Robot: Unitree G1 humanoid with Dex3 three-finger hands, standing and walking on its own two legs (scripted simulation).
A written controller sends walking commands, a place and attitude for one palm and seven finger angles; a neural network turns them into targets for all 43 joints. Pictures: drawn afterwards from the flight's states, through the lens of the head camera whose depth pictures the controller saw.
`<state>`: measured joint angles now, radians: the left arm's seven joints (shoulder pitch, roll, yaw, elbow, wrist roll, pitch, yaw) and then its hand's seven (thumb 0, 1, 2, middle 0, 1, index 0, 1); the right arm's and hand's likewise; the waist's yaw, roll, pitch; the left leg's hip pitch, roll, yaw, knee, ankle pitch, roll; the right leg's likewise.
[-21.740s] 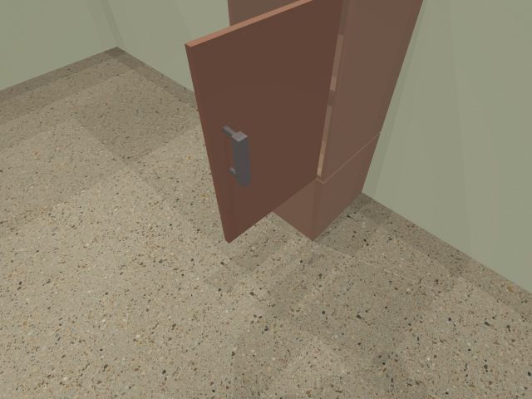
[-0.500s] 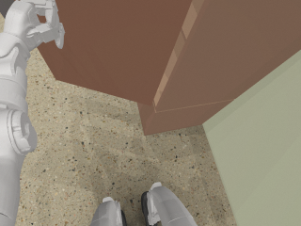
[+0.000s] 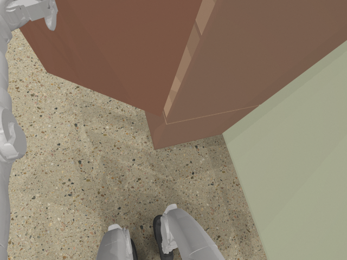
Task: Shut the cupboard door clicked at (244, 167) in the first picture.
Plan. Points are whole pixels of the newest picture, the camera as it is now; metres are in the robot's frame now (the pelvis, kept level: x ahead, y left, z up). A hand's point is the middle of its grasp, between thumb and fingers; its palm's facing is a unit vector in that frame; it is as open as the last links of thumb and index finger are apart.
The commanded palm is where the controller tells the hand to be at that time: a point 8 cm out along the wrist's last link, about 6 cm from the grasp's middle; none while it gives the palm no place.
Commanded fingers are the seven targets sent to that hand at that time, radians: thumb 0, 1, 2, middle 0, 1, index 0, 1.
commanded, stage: pull the fist back off the door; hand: left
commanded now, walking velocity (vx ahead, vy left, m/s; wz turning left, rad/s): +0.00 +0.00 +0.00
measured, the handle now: out of the picture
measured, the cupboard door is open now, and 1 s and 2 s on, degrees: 55 53 53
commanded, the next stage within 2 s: draw the hand back to the body in 0.88 s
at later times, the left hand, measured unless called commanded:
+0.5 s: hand (54, 19) +0.56 +0.12 +0.11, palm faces +0.04 -1.00 -0.02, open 3.1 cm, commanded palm +0.52 +0.17 +0.10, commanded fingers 0.00 0.90 0.90 -1.30 -1.50 -1.30 -1.50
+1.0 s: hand (53, 51) +0.50 +0.12 +0.10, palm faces +0.04 -1.00 -0.02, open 3.1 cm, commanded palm +0.47 +0.18 +0.10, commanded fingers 0.00 0.90 0.90 -1.30 -1.50 -1.30 -1.50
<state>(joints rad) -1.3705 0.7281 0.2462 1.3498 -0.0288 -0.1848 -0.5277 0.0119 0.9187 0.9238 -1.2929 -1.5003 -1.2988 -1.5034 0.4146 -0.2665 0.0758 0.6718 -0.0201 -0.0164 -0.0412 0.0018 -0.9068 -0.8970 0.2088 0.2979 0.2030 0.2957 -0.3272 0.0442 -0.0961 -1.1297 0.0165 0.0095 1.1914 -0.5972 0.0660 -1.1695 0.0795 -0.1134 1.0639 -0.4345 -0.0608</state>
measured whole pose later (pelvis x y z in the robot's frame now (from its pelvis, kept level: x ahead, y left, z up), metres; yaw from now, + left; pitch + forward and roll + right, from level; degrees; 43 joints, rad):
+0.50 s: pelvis +0.00 -0.01 +0.03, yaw +1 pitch +26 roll -3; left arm -1.09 0.47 0.37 1.29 0.00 -0.40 -0.04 0.02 0.90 0.90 -1.29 -1.50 -1.30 -1.50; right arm 0.49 -0.26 0.03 0.63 -0.06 0.02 0.08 0.00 -0.91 -0.90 0.21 0.30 0.20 0.30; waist -0.26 0.06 -0.11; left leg -0.95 0.00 0.01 1.04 -0.53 0.05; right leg -1.00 0.08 -0.08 0.94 -0.38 -0.07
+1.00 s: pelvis -0.03 -0.01 +0.02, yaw +2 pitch +23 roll -2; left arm -1.02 0.38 0.30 1.28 -0.04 -0.47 -0.03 0.02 0.90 0.90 -1.30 -1.50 -1.30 -1.50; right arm 0.37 -0.27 0.03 0.63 -0.03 0.00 0.04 0.00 -0.91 -0.90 0.20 0.30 0.20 0.30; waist -0.22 0.03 -0.12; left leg -0.95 -0.03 0.02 1.07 -0.51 0.06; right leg -1.01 0.05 -0.09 0.99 -0.38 -0.06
